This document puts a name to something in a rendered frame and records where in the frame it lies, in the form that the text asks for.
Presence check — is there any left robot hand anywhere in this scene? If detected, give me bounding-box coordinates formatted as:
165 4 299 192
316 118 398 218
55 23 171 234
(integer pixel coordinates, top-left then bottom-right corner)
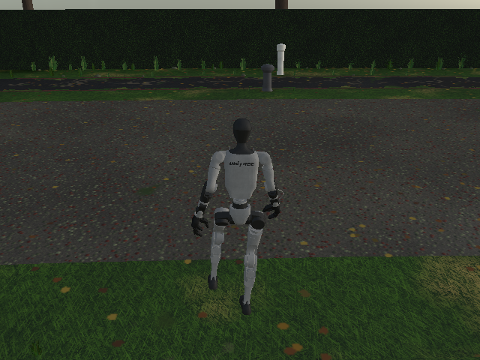
191 215 209 237

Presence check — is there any right robot hand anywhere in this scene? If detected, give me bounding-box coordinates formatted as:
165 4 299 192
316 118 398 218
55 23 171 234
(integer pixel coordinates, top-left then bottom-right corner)
262 204 281 219

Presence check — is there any robot left foot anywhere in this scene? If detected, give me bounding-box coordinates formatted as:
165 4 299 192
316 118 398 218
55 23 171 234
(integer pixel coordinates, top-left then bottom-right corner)
208 275 218 290

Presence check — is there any robot left forearm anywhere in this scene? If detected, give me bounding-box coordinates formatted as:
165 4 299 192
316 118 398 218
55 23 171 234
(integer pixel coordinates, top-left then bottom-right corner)
194 181 212 218

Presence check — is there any robot right forearm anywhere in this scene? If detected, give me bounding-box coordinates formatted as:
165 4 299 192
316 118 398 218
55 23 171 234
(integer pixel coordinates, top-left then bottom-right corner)
268 180 280 207

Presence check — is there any left robot upper arm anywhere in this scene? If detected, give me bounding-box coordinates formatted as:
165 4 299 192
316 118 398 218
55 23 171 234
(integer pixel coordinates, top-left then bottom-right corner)
205 151 226 193

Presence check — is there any right robot upper arm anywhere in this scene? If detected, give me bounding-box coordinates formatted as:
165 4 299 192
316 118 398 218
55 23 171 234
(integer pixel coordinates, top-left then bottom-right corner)
257 151 276 192

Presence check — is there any humanoid robot head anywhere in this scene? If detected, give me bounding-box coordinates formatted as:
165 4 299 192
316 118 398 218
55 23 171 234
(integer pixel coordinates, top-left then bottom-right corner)
229 118 254 155

